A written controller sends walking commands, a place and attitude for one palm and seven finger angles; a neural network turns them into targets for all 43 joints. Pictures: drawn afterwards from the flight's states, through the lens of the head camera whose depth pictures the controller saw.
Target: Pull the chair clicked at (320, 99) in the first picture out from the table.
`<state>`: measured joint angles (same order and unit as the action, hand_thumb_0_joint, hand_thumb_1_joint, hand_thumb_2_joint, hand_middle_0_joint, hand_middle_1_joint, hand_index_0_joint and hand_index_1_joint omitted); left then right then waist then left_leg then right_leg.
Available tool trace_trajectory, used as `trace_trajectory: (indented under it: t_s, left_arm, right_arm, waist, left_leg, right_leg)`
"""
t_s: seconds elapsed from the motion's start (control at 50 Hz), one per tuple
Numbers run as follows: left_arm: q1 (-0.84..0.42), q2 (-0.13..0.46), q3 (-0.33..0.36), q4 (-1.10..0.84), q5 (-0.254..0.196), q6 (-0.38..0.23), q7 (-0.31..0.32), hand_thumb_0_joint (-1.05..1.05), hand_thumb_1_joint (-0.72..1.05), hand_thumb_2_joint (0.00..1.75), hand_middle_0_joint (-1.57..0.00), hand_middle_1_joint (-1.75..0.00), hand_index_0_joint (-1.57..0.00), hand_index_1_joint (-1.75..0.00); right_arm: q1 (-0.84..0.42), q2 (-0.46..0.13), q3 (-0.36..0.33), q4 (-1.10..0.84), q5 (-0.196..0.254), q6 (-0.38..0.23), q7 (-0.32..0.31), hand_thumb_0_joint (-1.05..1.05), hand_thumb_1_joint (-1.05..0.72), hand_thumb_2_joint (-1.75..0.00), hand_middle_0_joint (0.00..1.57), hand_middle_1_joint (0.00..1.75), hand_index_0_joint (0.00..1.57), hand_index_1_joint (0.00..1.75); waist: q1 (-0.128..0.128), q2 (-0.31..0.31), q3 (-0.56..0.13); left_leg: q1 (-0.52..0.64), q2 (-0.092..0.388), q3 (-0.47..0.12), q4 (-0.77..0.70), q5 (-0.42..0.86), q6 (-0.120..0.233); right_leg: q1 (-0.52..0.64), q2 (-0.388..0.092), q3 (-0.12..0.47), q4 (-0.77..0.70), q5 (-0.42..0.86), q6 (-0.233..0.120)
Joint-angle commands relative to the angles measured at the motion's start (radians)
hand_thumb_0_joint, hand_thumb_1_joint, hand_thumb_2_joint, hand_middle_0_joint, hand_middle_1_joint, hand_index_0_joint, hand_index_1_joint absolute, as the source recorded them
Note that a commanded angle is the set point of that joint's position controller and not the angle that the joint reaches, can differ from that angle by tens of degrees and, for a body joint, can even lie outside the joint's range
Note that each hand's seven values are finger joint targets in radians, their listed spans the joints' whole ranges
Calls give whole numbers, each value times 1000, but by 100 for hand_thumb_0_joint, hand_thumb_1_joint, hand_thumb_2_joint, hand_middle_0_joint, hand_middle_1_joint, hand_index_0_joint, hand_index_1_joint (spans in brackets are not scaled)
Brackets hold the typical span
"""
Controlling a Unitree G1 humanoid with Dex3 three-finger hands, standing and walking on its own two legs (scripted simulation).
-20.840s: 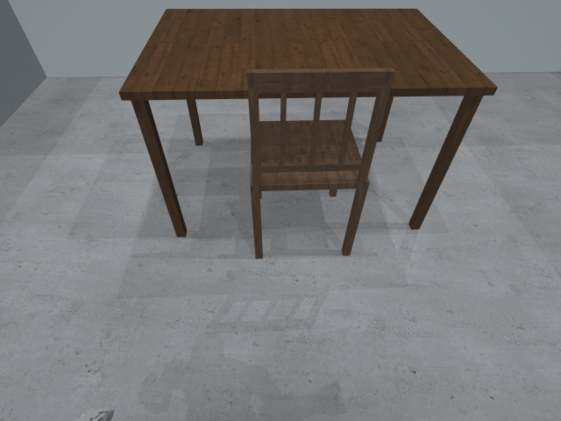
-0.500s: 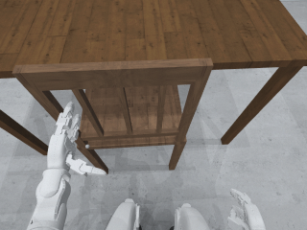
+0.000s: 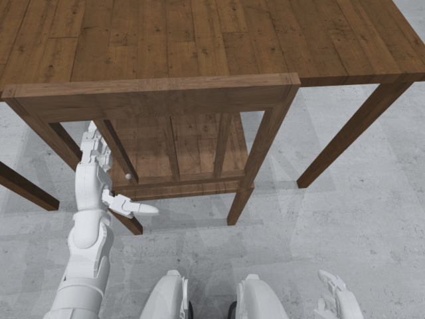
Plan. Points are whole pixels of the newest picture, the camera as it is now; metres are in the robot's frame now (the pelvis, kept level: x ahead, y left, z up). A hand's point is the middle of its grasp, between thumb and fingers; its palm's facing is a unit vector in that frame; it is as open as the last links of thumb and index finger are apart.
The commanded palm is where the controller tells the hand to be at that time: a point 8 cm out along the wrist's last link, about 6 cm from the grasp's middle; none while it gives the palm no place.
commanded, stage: push the fingers through the gap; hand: left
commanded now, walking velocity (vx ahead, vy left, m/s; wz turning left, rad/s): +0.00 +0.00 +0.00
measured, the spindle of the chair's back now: (171, 151) +0.43 +0.10 -0.01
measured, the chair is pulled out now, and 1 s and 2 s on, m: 0.00 0.00 0.02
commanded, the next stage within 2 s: hook a spindle and tug to test in 0.64 s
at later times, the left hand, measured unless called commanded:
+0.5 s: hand (125, 163) +0.39 +0.18 +0.01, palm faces +0.13 -0.99 -0.04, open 16.9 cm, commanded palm +0.36 +0.22 +0.01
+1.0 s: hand (131, 165) +0.38 +0.16 +0.02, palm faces +0.16 -0.99 +0.00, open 16.2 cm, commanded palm +0.36 +0.21 +0.02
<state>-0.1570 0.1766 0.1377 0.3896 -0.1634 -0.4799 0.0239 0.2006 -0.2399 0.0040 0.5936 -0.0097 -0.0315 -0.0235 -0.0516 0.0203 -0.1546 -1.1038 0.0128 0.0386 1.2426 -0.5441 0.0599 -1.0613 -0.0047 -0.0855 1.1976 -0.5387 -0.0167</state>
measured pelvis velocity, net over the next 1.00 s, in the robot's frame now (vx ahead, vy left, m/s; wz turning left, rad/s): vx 0.00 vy -0.01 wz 0.00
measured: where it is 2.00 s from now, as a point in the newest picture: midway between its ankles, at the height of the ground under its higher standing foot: outside the picture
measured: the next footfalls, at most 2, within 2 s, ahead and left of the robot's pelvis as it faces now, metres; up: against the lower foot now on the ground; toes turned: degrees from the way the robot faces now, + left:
none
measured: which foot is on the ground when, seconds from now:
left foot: down 0.00-1.00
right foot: down 0.00-1.00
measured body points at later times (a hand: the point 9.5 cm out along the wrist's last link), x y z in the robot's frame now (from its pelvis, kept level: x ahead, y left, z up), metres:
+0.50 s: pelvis +0.00 +0.00 +0.00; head +0.12 +0.02 +0.43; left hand +0.38 +0.23 +0.01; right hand +0.12 -0.26 -0.12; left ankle +0.02 +0.08 -0.63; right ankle +0.01 -0.12 -0.63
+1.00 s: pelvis +0.00 -0.01 +0.00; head +0.12 +0.01 +0.43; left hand +0.37 +0.22 +0.02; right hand +0.12 -0.26 -0.12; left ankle +0.02 +0.08 -0.63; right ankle +0.01 -0.12 -0.63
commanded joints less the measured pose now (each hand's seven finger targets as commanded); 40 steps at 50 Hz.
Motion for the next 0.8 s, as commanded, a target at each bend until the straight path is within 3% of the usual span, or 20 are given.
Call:
trace_trajectory:
  t_s: [0.0,0.06,0.12,0.14,0.22,0.24,0.26,0.3,0.36,0.4,0.44,0.46,0.5,0.52,0.56,0.62,0.66,0.68,0.76,0.78]
  left_arm:
    - [-295,155,58,-17,51,-128,39,0,-50,30,-6,-8,-6,-8]
    - [-267,114,16,165,49,-36,-40,0,-50,30,-6,-8,-6,-8]
    - [-344,81,-14,77,-3,10,-96,0,-50,30,-6,-8,-6,-8]
    - [-360,85,-4,41,-22,7,-97,0,-50,30,-6,-8,-6,-8]
    - [-485,230,122,-194,-27,-114,-16,0,-50,30,-6,-8,-6,-8]
    - [-474,288,176,-203,-17,-142,14,0,-50,30,-6,-8,-6,-8]
    - [-450,269,162,-190,2,-161,31,0,-50,30,-6,-8,-6,-8]
    - [-386,210,117,-73,35,-165,43,0,-50,30,-6,-8,-6,-8]
    - [-317,157,70,120,57,-105,1,0,-50,30,-6,-8,-6,-8]
    - [-310,112,33,190,33,-51,-48,0,-50,30,-6,-8,-6,-8]
    - [-373,104,21,161,2,-32,-85,0,-50,30,-6,-8,-6,-8]
    - [-394,122,35,112,-10,-39,-90,0,-50,30,-6,-8,-6,-8]
    - [-448,150,59,8,-30,-73,-78,0,-50,30,-6,-8,-6,-8]
    - [-489,196,97,-66,-32,-104,-61,0,-50,30,-6,-8,-6,-8]
    - [-522,248,130,-148,-17,-158,-21,0,-50,30,-6,-8,-6,-8]
    - [-466,228,118,-74,24,-184,17,0,-50,30,-6,-8,-6,-8]
    - [-418,205,99,39,46,-156,8,0,-50,30,-6,-8,-6,-8]
    - [-403,160,60,83,50,-136,-7,0,-50,30,-6,-8,-6,-8]
    - [-364,122,41,168,11,-48,-66,0,-50,30,-10,-19,-10,-19]
    - [-381,147,64,143,-2,-42,-71,0,-50,30,-11,-24,-11,-24]
  right_arm:
    - [40,-152,-52,-55,-9,-17,12,0,-90,-90,20,30,20,30]
    - [60,-174,-54,-69,9,12,19,0,-90,-90,20,30,20,30]
    - [66,-178,-64,-96,22,24,16,0,-90,-90,20,30,20,30]
    - [68,-178,-65,-102,23,24,14,0,-90,-90,20,30,20,30]
    - [75,-161,-66,-83,7,10,3,0,-90,-90,20,30,20,30]
    - [77,-163,-66,-76,-1,8,0,0,-90,-90,20,30,20,30]
    - [75,-152,-62,-70,-6,9,4,0,-90,-90,20,30,20,30]
    - [70,-147,-60,-53,-9,17,14,0,-90,-90,20,30,20,30]
    - [80,-160,-60,-50,-1,37,25,0,-90,-90,20,30,20,30]
    - [78,-170,-61,-64,10,49,27,0,-90,-90,20,30,20,30]
    - [76,-175,-61,-75,19,49,20,0,-90,-90,20,30,20,30]
    - [73,-176,-63,-83,22,47,18,0,-90,-90,20,30,20,30]
    - [68,-171,-64,-89,21,40,11,0,-90,-90,20,30,20,30]
    - [65,-170,-66,-85,17,34,6,0,-90,-90,20,30,20,30]
    - [71,-163,-64,-73,4,25,5,0,-90,-90,20,30,20,30]
    - [68,-154,-61,-50,-7,23,9,0,-90,-90,20,30,20,30]
    - [71,-159,-60,-44,-5,31,14,0,-90,-90,20,30,20,30]
    - [69,-161,-61,-45,-4,36,18,0,-90,-90,20,30,20,30]
    - [72,-171,-62,-71,16,51,20,0,-90,-90,20,30,20,30]
    - [71,-175,-62,-80,19,53,16,0,-90,-90,20,30,20,30]
  waist:
    - [-38,6,-341]
    - [-38,-3,-297]
    - [-24,66,-393]
    - [-27,57,-429]
    - [-3,78,-577]
    - [3,65,-577]
    - [5,83,-574]
    - [-14,54,-480]
    - [-32,12,-368]
    - [-38,2,-313]
    - [-46,12,-327]
    - [-33,15,-370]
    - [-26,39,-436]
    - [-17,56,-485]
    - [-7,97,-551]
    - [-18,88,-493]
    - [-31,49,-431]
    - [-37,52,-410]
    - [-35,-4,-369]
    - [-30,-17,-380]
  left_leg:
    - [260,9,-112,-128,325,-55]
    - [220,3,-99,-154,259,-53]
    - [325,9,-108,-169,339,-59]
    - [354,13,-116,-163,379,-57]
    - [450,16,-120,-143,505,-64]
    - [432,15,-122,-136,520,-65]
    - [427,13,-114,-135,524,-66]
    - [377,16,-110,-132,489,-67]
    - [277,13,-100,-143,383,-59]
    - [241,7,-91,-161,298,-54]
    - [256,6,-95,-165,285,-49]
    - [279,6,-97,-167,298,-49]
    - [338,8,-101,-162,346,-50]
    - [368,10,-104,-154,377,-52]
    - [417,10,-109,-143,442,-58]
    - [389,13,-109,-134,441,-64]
    - [330,13,-108,-135,400,-61]
    - [313,10,-102,-138,371,-59]
    - [262,2,-86,-158,303,-47]
    - [255,1,-85,-160,305,-46]
  right_leg:
    - [107,18,31,-96,244,-8]
    - [111,17,32,-124,212,-16]
    - [129,13,27,-135,253,-19]
    - [134,15,25,-130,273,-18]
    - [195,21,40,-110,365,-10]
    - [203,23,41,-97,381,-11]
    - [206,23,45,-91,390,-9]
    - [167,22,37,-91,362,-8]
    - [143,21,33,-108,307,-11]
    - [137,21,33,-138,251,-13]
    - [142,20,36,-150,241,-15]
    - [158,18,38,-150,247,-15]
    - [170,18,41,-147,274,-13]
    - [178,19,46,-137,294,-12]
    - [187,22,50,-115,334,-11]
    - [156,23,43,-102,327,-10]
    - [139,21,37,-102,306,-10]
    - [130,20,37,-110,289,-10]
    - [174,19,42,-150,271,-10]
    - [197,18,46,-151,281,-10]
